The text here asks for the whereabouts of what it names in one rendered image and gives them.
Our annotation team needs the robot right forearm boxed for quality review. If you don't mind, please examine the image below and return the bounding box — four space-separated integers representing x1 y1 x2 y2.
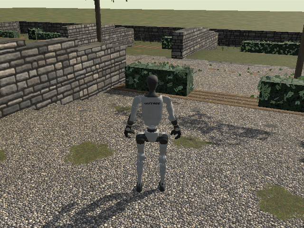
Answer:
171 114 180 131

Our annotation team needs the robot left forearm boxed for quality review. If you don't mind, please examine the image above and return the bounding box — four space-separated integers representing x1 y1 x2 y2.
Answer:
125 114 134 131

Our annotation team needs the robot right hand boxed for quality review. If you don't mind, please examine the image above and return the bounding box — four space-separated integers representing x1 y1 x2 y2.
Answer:
171 130 181 139

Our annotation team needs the robot left upper arm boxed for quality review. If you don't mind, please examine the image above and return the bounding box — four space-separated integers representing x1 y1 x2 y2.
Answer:
129 95 143 122

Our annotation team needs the robot left hand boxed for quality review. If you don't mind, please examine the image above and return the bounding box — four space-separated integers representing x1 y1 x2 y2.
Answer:
124 129 135 138

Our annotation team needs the right robot foot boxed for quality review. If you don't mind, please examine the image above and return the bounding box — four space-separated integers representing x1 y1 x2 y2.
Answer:
159 180 166 191

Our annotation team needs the left robot foot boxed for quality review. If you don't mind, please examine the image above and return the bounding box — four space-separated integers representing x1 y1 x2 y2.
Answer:
136 181 143 192

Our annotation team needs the robot right upper arm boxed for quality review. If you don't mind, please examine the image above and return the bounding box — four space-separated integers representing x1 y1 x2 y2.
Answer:
162 95 176 122

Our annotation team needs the robot foot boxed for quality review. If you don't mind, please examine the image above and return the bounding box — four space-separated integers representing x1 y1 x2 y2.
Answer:
136 181 143 192
159 180 166 191

